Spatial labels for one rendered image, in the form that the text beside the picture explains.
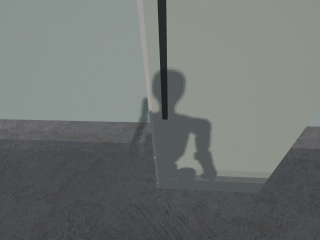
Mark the handle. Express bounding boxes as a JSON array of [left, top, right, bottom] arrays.
[[157, 0, 168, 120]]

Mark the fridge door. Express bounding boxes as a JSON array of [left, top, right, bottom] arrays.
[[142, 0, 320, 193]]

